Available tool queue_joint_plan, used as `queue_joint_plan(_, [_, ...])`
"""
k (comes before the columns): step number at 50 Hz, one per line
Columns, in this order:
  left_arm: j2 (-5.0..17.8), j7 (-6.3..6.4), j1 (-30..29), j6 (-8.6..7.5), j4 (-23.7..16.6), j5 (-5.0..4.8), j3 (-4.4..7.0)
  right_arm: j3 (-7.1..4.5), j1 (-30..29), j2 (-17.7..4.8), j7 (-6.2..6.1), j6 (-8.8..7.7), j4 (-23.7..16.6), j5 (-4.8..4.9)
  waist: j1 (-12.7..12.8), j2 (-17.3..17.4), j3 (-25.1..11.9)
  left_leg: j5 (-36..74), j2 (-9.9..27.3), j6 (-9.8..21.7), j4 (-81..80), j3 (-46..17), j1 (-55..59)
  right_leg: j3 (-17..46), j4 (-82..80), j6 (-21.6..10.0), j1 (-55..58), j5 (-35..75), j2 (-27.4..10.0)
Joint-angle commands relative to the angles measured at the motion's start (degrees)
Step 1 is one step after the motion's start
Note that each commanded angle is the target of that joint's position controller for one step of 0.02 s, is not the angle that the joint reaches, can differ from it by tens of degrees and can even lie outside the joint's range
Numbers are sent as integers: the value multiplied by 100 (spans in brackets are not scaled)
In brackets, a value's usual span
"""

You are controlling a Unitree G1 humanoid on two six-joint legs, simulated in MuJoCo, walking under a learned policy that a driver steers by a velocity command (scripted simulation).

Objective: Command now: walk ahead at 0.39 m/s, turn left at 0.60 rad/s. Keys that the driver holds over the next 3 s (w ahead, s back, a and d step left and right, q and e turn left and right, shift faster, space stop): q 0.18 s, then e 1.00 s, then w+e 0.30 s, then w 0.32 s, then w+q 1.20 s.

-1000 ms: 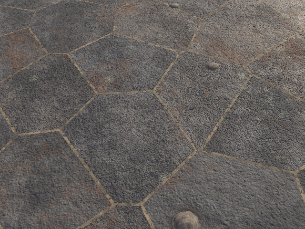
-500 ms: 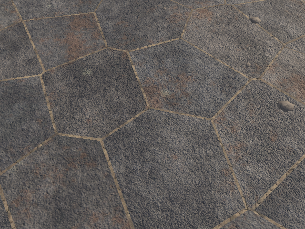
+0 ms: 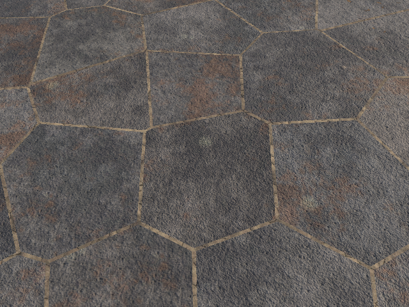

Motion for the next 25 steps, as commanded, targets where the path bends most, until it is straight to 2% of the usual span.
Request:
queue_joint_plan(1, [864,47,-286,-82,-256,-2,211,-56,-197,-194,8,-28,-578,-56,-107,-800,41,343,298,-156,-522,-138,-796,982,-1032,-950,515,2416,-1648])
queue_joint_plan(3, [983,89,-407,-3,-226,-22,245,-23,-282,-131,54,-39,-602,-83,-110,-802,-90,957,262,-203,-1212,84,-522,388,-921,-883,531,3172,-1522])
queue_joint_plan(5, [1044,140,-431,85,-184,-50,249,5,-565,-64,137,-53,-653,-77,-1,-808,-142,1661,160,-164,-1970,322,-110,-62,-843,-761,486,3289,-1389])
queue_joint_plan(7, [1116,164,-301,151,-98,-107,260,-9,-823,-77,232,-44,-740,-72,94,-799,-182,1911,58,-78,-2510,444,127,-237,-683,-677,677,3247,-1411])
queue_joint_plan(9, [1232,171,-278,211,-57,-198,298,-71,-922,-209,314,-16,-847,-79,56,-833,-220,1648,-13,75,-2842,500,263,-270,-391,-606,956,3355,-1550])
queue_joint_plan(10, [1282,172,-219,232,-22,-253,314,-99,-912,-260,330,-18,-889,-109,13,-833,-285,1375,-118,188,-2994,510,501,-211,-131,-592,990,3678,-1602])
queue_joint_plan(11, [1326,171,-215,250,7,-304,324,-143,-727,-331,325,-29,-872,-139,-136,-816,-394,1229,-264,324,-3236,543,845,-178,244,-553,1019,4043,-1604])
queue_joint_plan(12, [1261,160,-245,268,36,-321,294,-226,-244,-461,292,-58,-734,-160,-437,-640,-621,1662,-433,492,-3744,573,1569,-264,920,-426,923,4012,-1448])
queue_joint_plan(13, [1058,127,-21,250,85,-219,208,-317,151,-748,193,-66,-621,-194,-603,-233,-930,3208,-291,681,-4052,357,2593,-440,1878,-161,421,3217,-1111])
queue_joint_plan(14, [555,47,294,199,-78,127,0,-314,375,-1169,51,-46,-681,-356,-423,1088,-1662,6615,1371,1423,-3361,-1447,4506,-484,3794,215,-1332,-928,-555])
queue_joint_plan(15, [440,-62,859,219,176,7,-157,-43,122,-633,64,-91,-768,-410,-254,1072,-2949,6503,2441,2367,-3568,-2714,4866,715,4718,375,-1576,-3173,-342])
queue_joint_plan(16, [1017,-90,415,330,248,-206,23,20,44,-296,135,-77,-713,-336,-508,259,-2603,5510,1959,2103,-3801,-2046,4233,1034,4790,448,-1541,-2945,-553])
queue_joint_plan(17, [938,-76,0,398,101,-294,12,64,-270,-258,167,-106,-579,-266,-388,226,-1805,4704,1613,1772,-3966,-1439,3707,950,4528,465,-1839,-2823,-665])
queue_joint_plan(18, [828,7,-119,480,161,-239,0,79,-549,-233,176,-125,-480,-249,-260,-13,-1333,3906,1403,1521,-4189,-1146,3099,924,4127,509,-1839,-2595,-788])
queue_joint_plan(19, [864,92,-58,590,211,-173,25,73,-818,-253,162,-134,-418,-273,-101,97,-1038,3377,1252,1387,-4440,-853,2403,900,3796,597,-1443,-2251,-826])
queue_joint_plan(21, [783,193,336,741,378,-135,39,13,-1159,-371,106,-143,-322,-383,137,357,-842,2824,1072,1343,-4781,-353,1553,643,3497,749,-736,-1718,-664])
queue_joint_plan(22, [790,235,362,778,374,-123,54,-21,-1244,-432,63,-143,-296,-376,135,427,-815,2592,1082,1373,-4837,-238,1487,550,3426,770,-702,-1603,-624])
queue_joint_plan(25, [802,288,8,849,199,-122,95,-84,-1191,-510,-82,-89,-133,-309,-54,357,-719,1569,1292,1449,-5018,-205,1607,499,3362,666,-974,-1349,-680])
